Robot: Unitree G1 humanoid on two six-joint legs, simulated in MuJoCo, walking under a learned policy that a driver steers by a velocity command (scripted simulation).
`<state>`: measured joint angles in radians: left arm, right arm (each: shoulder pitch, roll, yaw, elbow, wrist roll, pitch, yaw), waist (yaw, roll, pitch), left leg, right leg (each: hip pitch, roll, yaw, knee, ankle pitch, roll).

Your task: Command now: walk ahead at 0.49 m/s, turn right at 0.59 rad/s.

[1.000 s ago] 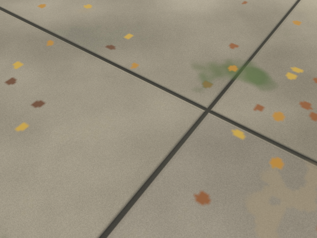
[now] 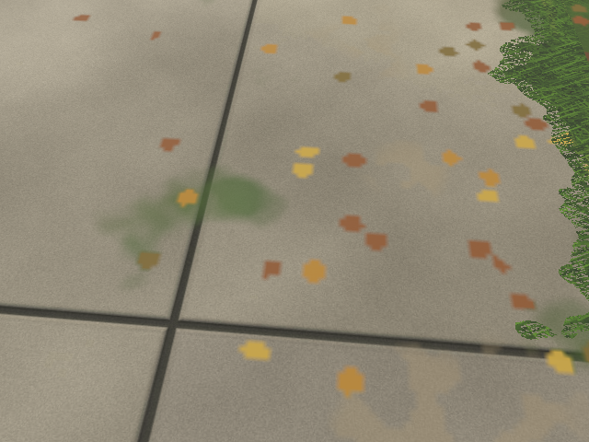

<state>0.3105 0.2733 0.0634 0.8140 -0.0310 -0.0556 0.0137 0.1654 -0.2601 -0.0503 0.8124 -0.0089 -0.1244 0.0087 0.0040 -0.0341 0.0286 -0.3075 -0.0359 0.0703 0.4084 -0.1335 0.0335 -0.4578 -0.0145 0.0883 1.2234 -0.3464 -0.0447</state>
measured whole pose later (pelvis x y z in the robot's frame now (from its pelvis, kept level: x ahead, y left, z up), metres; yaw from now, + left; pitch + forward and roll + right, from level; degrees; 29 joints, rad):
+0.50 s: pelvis +0.26 -0.09 -0.01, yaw -16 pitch +2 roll +1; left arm 0.20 0.27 0.07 0.65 -0.01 -0.06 -0.04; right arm 0.23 -0.30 -0.04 0.83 0.02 -0.11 0.01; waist -0.01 0.01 0.05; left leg -0.40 0.07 -0.01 1.24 -0.39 0.01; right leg -0.42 0.06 -0.04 0.57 -0.17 -0.10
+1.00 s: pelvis +0.56 -0.13 -0.02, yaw -13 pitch +3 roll +0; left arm 0.35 0.29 0.05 0.81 0.01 -0.06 0.01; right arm 0.09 -0.27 -0.04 0.72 0.02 -0.10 0.06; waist 0.03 0.00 0.02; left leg -0.52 -0.06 0.04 0.59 -0.14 0.08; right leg -0.11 0.03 0.01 0.87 -0.49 -0.02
